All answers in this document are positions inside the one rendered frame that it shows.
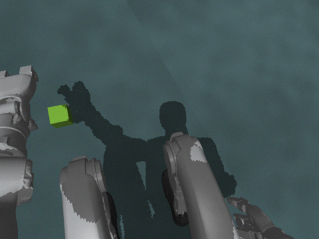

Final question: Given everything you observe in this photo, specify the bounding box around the left robot arm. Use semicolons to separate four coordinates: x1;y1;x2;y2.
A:
0;94;34;239

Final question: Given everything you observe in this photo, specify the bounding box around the right robot hand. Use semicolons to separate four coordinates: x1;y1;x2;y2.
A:
227;197;275;239

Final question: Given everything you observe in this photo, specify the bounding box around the right robot arm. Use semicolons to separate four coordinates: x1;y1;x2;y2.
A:
262;227;294;239

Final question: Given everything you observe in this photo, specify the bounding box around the left robot foot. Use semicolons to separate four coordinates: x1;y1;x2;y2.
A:
106;192;120;239

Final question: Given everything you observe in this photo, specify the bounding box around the cube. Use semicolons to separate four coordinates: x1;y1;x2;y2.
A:
48;104;73;128

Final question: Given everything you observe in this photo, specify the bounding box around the right robot foot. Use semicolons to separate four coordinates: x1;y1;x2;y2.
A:
161;169;189;227

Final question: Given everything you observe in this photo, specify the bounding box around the left robot hand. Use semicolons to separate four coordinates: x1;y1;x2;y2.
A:
0;65;39;131

